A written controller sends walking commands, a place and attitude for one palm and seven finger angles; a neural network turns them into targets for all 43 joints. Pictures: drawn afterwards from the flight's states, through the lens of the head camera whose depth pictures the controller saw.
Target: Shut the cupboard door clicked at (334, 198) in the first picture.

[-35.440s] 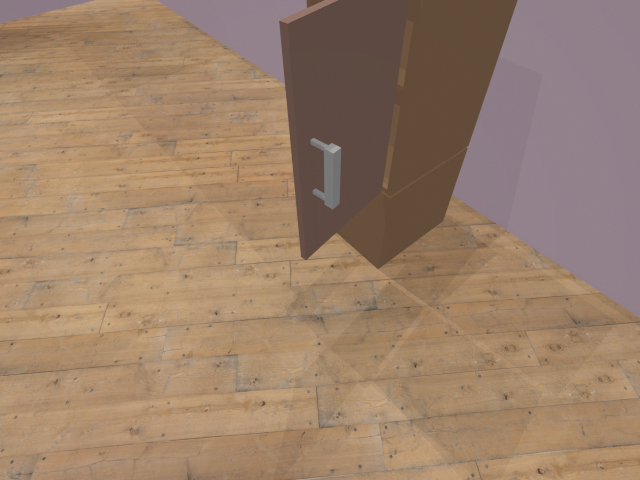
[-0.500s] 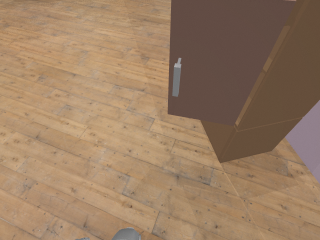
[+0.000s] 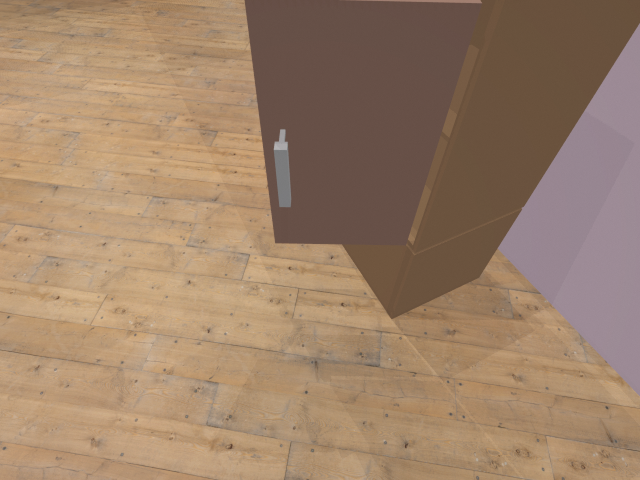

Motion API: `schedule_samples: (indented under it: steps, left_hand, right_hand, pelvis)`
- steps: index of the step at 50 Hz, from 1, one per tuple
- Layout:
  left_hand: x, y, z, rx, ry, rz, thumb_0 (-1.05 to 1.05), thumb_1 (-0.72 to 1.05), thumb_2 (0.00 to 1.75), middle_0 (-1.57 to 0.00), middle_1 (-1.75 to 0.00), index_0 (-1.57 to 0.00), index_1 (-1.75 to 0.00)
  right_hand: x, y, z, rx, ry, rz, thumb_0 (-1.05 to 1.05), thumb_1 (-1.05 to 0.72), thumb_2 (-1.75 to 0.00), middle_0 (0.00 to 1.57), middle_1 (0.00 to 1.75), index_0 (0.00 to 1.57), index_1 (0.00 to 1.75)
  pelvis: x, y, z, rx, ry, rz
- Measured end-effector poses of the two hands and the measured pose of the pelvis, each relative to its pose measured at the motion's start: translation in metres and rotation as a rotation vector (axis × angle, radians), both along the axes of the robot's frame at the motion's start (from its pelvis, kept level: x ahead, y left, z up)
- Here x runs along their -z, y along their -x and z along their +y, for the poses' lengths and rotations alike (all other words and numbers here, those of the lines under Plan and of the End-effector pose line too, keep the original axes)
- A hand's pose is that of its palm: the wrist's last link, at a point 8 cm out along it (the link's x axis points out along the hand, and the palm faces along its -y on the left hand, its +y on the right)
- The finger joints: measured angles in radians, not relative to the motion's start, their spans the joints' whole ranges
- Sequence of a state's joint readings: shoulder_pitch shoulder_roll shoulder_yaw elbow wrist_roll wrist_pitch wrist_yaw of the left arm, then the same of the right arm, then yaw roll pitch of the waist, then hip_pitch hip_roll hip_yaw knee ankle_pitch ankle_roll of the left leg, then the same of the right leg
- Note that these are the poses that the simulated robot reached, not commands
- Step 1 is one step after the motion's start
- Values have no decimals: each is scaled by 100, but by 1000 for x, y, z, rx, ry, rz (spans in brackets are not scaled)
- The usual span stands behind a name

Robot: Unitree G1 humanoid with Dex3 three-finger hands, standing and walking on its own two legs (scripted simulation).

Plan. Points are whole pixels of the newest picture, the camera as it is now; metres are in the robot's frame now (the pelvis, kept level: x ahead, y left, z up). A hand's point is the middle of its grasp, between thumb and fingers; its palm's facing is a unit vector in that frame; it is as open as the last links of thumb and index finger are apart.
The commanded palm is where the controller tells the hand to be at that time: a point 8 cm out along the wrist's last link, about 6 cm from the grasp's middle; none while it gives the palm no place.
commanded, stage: take the last steps up to it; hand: left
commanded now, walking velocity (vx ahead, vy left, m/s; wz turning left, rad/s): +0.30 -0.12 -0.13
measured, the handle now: (284, 169) +0.68 +0.09 -0.06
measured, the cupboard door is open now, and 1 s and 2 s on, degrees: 63 63 63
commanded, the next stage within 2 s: come to a stop and stand still in 0.52 s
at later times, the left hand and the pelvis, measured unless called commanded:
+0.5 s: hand out of the picture +0.11 +0.12 -0.20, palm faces +0.03 -0.99 -0.13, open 7.3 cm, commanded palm none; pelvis +0.16 -0.04 -0.02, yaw +0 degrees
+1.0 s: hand (267, 360) +0.33 +0.10 -0.18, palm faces -0.02 -0.97 -0.22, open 7.3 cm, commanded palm none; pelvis +0.25 -0.08 -0.01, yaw -1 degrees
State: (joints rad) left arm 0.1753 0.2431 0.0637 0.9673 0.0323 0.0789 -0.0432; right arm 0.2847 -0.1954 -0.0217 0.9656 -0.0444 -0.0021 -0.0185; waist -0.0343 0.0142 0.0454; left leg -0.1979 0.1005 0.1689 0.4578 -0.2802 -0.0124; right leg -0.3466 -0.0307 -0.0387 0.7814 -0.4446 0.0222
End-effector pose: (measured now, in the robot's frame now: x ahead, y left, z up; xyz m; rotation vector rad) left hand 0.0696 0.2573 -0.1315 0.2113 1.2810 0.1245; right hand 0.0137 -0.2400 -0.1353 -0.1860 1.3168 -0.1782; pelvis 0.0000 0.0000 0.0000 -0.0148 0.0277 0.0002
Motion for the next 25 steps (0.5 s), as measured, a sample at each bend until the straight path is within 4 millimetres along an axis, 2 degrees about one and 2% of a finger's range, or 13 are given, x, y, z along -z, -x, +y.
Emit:
schedule_samples:
  steps: [5,7,9,13,16,21,25]
  left_hand:
    - [1,-44,-33,52,-13,-100,1,91,90,-20,-30,-20,-30]
    - [-2,-50,-46,37,-10,-120,1,91,90,-20,-30,-20,-30]
    - [-4,-50,-56,19,-3,-114,1,91,90,-20,-30,-20,-30]
    - [3,-40,-74,-3,21,-34,0,91,90,-20,-30,-20,-30]
    - [12,-32,-82,-21,42,42,1,91,90,-20,-30,-20,-30]
    - [29,-25,-87,-71,77,165,1,91,90,-20,-30,-20,-30]
    - [45,-36,-82,-97,93,244,1,91,90,-20,-30,-20,-30]
  right_hand:
    - [21,28,-40,71,-2,99,0,-90,-90,20,30,21,30]
    - [20,25,-52,73,5,135,0,-90,-90,20,29,20,30]
    - [15,11,-61,69,12,133,0,-90,-90,20,29,20,30]
    - [3,-37,-71,54,19,60,1,-91,-90,20,29,20,30]
    - [-1,-81,-70,32,17,2,0,-91,-90,20,29,20,30]
    - [2,-160,-54,-26,6,-71,0,-91,-90,20,29,20,30]
    - [10,-215,-37,-58,10,-144,0,-90,-90,20,29,20,30]
  pelvis:
    - [14,-18,-27,17,-11,-8]
    - [12,-27,-33,3,1,-17]
    - [7,-38,-39,5,-4,-19]
    - [1,-62,-48,7,-12,-15]
    - [2,-82,-51,5,-4,-13]
    - [10,-122,-49,0,12,-19]
    - [24,-158,-41,5,6,-33]
